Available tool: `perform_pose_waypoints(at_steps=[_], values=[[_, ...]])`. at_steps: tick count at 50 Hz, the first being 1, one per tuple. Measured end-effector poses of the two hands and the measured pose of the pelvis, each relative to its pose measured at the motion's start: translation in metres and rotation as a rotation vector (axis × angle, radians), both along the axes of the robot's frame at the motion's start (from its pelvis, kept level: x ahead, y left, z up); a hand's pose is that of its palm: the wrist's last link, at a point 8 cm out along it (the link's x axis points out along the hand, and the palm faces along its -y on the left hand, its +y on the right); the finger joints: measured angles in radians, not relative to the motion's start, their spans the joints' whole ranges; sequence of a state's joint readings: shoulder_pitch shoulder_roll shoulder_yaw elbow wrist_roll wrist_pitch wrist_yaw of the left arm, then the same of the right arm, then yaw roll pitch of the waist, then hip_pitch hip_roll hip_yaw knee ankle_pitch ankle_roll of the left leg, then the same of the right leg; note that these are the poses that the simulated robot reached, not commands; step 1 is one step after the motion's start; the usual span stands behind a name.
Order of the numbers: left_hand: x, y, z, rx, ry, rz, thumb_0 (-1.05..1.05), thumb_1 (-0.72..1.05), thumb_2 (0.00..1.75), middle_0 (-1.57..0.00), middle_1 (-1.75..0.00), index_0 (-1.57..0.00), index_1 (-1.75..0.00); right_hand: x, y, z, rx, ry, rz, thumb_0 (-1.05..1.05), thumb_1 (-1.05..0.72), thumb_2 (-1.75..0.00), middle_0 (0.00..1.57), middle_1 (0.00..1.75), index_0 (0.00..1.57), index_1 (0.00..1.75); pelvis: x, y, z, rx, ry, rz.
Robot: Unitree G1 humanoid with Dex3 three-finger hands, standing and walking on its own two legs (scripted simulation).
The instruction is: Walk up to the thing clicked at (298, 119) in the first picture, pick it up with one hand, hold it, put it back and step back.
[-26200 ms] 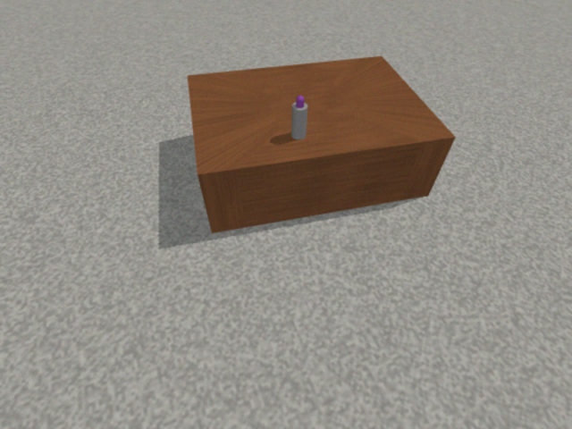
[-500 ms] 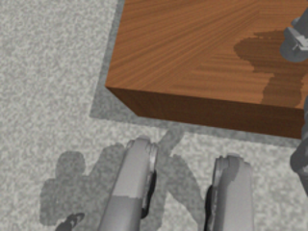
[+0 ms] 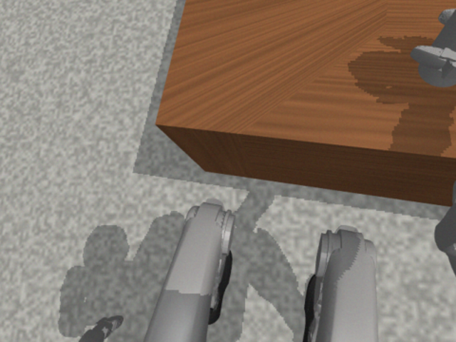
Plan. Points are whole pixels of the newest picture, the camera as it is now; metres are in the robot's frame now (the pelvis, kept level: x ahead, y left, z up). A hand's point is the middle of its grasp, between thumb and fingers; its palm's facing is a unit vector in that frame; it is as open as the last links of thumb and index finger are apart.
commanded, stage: open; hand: right
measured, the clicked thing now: out of the picture +0.58 -0.22 +0.05
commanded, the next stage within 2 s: withdraw in 0.04 s
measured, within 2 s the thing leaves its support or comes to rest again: rests again in 0.50 s
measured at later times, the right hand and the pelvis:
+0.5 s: hand out of the picture +0.59 -0.26 +0.09, palm faces +0.26 +0.96 -0.06, open 15.8 cm; pelvis +0.00 +0.00 +0.03, yaw +0 degrees
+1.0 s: hand out of the picture +0.56 -0.35 +0.20, palm faces +0.38 +0.85 -0.36, open 17.0 cm; pelvis +0.03 -0.01 +0.18, yaw +1 degrees
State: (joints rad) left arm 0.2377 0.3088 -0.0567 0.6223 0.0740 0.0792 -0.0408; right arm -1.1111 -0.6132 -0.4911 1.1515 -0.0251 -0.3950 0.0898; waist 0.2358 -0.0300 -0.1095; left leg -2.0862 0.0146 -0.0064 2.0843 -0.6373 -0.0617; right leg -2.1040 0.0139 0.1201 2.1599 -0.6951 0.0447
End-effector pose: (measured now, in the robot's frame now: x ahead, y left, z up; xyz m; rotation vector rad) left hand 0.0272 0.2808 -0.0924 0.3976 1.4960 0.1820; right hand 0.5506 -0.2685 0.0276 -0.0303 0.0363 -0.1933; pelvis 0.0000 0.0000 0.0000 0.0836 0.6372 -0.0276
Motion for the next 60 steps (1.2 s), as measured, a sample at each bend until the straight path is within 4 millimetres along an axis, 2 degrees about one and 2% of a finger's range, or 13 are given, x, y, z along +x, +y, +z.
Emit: perform_pose_waypoints(at_steps=[7, 15, 19, 23, 28, 32, 40, 51, 56, 60], values=[[-0.001, -0.001, 0.000, -0.004, 0.004, 0.002, 0.00, 0.90, 0.89, -0.21, -0.31, -0.21, -0.31, 0.001, 0.000, 0.001, 0.000, -0.006, -0.002, -0.01, 0.27, -0.39, 0.66, 0.52, 0.66, 0.52, 0.000, 0.001, 0.000, -0.001, -0.001, 0.002], [0.001, -0.003, 0.000, -0.006, -0.003, 0.003, 0.00, 0.90, 0.89, -0.21, -0.30, -0.21, -0.31, 0.001, -0.004, 0.005, -0.008, -0.013, -0.006, -0.01, 0.24, -0.31, 0.45, 0.37, 0.45, 0.37, -0.001, 0.001, 0.000, 0.000, -0.006, 0.005], [0.002, -0.005, 0.004, -0.005, -0.012, 0.021, 0.00, 0.90, 0.89, -0.21, -0.30, -0.21, -0.31, 0.002, -0.014, 0.020, -0.021, -0.025, -0.027, -0.01, 0.25, -0.26, 0.35, 0.29, 0.35, 0.29, -0.001, 0.000, 0.006, -0.001, -0.009, 0.006], [0.004, -0.008, 0.015, -0.004, -0.020, 0.041, 0.00, 0.89, 0.90, -0.21, -0.30, -0.21, -0.31, 0.005, -0.033, 0.049, -0.031, -0.033, -0.060, -0.01, 0.30, -0.19, 0.25, 0.20, 0.24, 0.20, 0.000, 0.000, 0.020, -0.002, -0.008, 0.008], [0.007, -0.011, 0.039, -0.010, -0.031, 0.055, 0.00, 0.89, 0.90, -0.21, -0.30, -0.20, -0.31, 0.008, -0.056, 0.091, -0.044, -0.023, -0.071, -0.01, 0.38, -0.11, 0.15, 0.11, 0.15, 0.11, 0.003, -0.001, 0.045, -0.001, -0.004, 0.008], [0.009, -0.012, 0.061, -0.012, -0.039, 0.054, 0.00, 0.88, 0.90, -0.21, -0.30, -0.21, -0.31, 0.006, -0.067, 0.115, -0.039, 0.000, -0.051, -0.01, 0.43, -0.08, 0.11, 0.08, 0.11, 0.08, 0.007, -0.003, 0.065, 0.003, -0.002, 0.006], [0.018, -0.018, 0.104, -0.051, -0.024, 0.066, 0.00, 0.88, 0.90, -0.21, -0.31, -0.21, -0.31, -0.013, -0.084, 0.119, -0.220, 0.263, -0.080, -0.01, 0.45, -0.07, 0.07, 0.06, 0.08, 0.06, 0.014, -0.006, 0.107, 0.005, -0.022, 0.015], [0.042, -0.026, 0.181, -0.048, -0.072, 0.068, 0.00, 0.90, 0.90, -0.21, -0.30, -0.21, -0.30, -0.033, -0.123, 0.205, -0.253, 0.329, -0.275, -0.02, 0.45, -0.10, 0.06, 0.06, 0.07, 0.06, 0.033, -0.007, 0.186, 0.010, -0.106, 0.006], [0.048, -0.026, 0.214, -0.047, -0.090, 0.077, 0.00, 0.90, 0.90, -0.21, -0.30, -0.21, -0.30, -0.052, -0.122, 0.217, -0.265, 0.420, -0.268, -0.01, 0.45, -0.11, 0.06, 0.07, 0.07, 0.07, 0.044, -0.009, 0.218, 0.008, -0.145, 0.002], [0.057, -0.029, 0.239, -0.051, -0.119, 0.093, 0.00, 0.90, 0.90, -0.21, -0.30, -0.21, -0.30, -0.078, -0.103, 0.210, -0.263, 0.501, -0.214, -0.01, 0.46, -0.10, 0.06, 0.06, 0.07, 0.06, 0.052, -0.010, 0.242, 0.003, -0.186, 0.000]])
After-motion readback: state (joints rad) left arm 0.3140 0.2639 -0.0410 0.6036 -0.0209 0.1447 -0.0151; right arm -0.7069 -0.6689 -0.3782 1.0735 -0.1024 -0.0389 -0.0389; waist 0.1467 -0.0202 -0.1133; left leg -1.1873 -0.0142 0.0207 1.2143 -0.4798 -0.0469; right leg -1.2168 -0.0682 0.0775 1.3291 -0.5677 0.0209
